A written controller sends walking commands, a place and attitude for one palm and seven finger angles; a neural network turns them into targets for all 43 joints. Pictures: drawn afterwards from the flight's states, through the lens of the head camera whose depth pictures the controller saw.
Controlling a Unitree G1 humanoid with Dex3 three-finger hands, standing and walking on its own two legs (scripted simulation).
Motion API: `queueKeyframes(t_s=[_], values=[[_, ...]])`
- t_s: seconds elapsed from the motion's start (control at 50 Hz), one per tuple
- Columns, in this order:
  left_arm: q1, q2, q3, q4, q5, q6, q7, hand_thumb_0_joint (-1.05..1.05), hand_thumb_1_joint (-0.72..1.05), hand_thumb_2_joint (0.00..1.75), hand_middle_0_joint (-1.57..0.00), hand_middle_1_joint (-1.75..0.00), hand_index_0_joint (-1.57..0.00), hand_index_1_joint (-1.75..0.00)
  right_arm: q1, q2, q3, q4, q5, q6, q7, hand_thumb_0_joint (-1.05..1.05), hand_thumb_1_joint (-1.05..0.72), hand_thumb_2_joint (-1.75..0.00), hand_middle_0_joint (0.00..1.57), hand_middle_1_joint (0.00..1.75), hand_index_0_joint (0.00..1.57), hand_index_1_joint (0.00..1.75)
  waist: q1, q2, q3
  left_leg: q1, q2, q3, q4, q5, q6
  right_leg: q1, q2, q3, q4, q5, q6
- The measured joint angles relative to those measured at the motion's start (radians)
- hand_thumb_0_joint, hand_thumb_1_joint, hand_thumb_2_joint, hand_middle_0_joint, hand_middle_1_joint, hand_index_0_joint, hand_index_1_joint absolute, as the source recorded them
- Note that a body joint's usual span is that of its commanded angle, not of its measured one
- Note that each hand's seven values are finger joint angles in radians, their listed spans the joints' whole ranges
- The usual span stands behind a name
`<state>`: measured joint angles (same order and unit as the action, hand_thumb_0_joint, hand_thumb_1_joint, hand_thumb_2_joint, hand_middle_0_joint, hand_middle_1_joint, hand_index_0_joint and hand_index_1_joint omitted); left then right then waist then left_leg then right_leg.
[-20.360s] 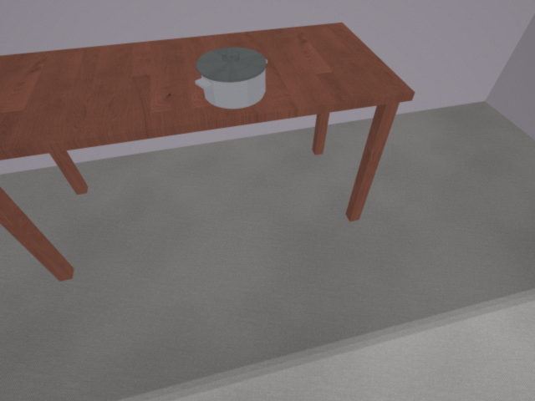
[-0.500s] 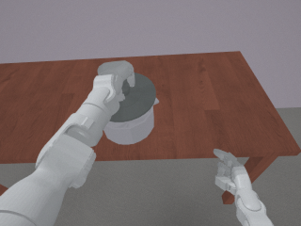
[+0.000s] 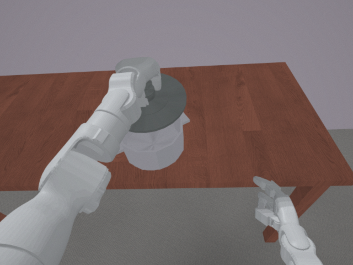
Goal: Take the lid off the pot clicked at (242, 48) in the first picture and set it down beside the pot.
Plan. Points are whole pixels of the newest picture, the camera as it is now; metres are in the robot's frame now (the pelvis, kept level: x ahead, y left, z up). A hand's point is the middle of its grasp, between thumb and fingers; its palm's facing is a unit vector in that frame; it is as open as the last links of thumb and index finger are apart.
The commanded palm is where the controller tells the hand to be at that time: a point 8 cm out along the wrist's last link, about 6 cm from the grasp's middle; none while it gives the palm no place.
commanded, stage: lift the lid straight up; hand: left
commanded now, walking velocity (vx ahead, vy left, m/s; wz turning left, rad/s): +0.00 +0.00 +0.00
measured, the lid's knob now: (144, 92) +0.50 +0.06 +0.15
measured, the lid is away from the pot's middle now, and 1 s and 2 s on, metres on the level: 0.01 0.02 0.15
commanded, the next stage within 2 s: move the lid sideways beside the pot in 0.62 s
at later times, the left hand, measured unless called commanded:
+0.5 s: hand (138, 77) +0.47 +0.06 +0.21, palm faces -0.21 -0.03 -0.98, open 7.9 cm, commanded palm +0.46 +0.07 +0.27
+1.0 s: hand (128, 77) +0.48 +0.09 +0.21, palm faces -0.22 -0.04 -0.97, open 7.9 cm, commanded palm +0.47 +0.10 +0.27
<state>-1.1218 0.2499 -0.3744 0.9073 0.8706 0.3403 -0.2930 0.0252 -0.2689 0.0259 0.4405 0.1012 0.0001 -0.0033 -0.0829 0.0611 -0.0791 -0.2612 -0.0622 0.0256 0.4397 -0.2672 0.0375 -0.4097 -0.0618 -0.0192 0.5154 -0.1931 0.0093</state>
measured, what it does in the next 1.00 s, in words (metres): stands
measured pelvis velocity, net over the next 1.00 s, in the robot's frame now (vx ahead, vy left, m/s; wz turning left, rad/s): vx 0.00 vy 0.00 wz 0.00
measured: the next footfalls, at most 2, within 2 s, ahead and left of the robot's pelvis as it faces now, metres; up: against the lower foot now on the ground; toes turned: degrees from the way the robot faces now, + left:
none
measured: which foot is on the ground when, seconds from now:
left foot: down 0.00-1.00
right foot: down 0.00-1.00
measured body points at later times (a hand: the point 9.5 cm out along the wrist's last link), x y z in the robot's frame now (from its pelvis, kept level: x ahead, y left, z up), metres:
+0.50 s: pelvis +0.00 +0.00 +0.00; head +0.01 -0.04 +0.45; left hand +0.47 +0.06 +0.26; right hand +0.24 -0.24 -0.04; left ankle -0.03 +0.10 -0.74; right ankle +0.04 -0.13 -0.74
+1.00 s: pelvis +0.00 +0.00 +0.00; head +0.02 -0.04 +0.45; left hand +0.48 +0.09 +0.26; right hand +0.24 -0.24 -0.04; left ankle -0.03 +0.10 -0.74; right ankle +0.04 -0.13 -0.74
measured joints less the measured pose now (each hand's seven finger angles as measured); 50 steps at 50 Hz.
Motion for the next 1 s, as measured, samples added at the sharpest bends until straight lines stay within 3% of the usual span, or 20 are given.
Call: queueKeyframes(t_s=[0.18, 0.6, 0.78, 1.0], values=[[-0.036, 0.008, 0.023, 0.013, -0.001, -0.003, -0.007, 0.01, 0.17, 0.84, -0.62, -0.89, -0.65, -0.92, -0.003, 0.002, 0.007, 0.007, -0.003, -0.012, -0.006, 0.01, -0.9, -0.9, 0.2, 0.3, 0.32, 0.38, -0.002, 0.001, 0.002, 0.006, -0.003, 0.002, -0.009, 0.005, 0.001, 0.003, -0.002, 0.003, -0.004, 0.003, 0.002], [-0.109, 0.013, -0.002, 0.014, 0.004, 0.023, -0.076, 0.01, 0.17, 0.84, -0.62, -0.89, -0.65, -0.92, 0.004, -0.007, 0.004, 0.002, -0.004, -0.012, -0.001, 0.01, -0.9, -0.9, 0.2, 0.3, 0.31, 0.38, 0.0, -0.002, 0.004, 0.006, -0.007, -0.005, -0.014, 0.01, 0.002, 0.005, -0.007, -0.003, -0.005, 0.003, 0.002], [-0.105, 0.013, 0.025, 0.023, 0.014, 0.007, -0.059, 0.01, 0.17, 0.84, -0.62, -0.89, -0.65, -0.92, 0.003, -0.001, 0.011, 0.0, -0.006, -0.017, -0.006, 0.01, -0.9, -0.9, 0.2, 0.3, 0.31, 0.38, -0.005, 0.002, 0.003, 0.007, -0.004, -0.001, -0.02, 0.011, 0.001, 0.003, -0.003, 0.001, -0.012, 0.006, 0.001], [-0.077, 0.074, 0.062, 0.014, 0.035, 0.004, -0.083, 0.01, 0.17, 0.84, -0.62, -0.89, -0.65, -0.93, 0.008, -0.005, 0.016, -0.014, -0.006, -0.004, -0.008, 0.01, -0.9, -0.9, 0.2, 0.3, 0.33, 0.38, -0.003, 0.004, 0.005, 0.012, 0.002, 0.0, -0.025, 0.01, 0.0, 0.011, 0.004, 0.001, -0.023, 0.009, 0.0]])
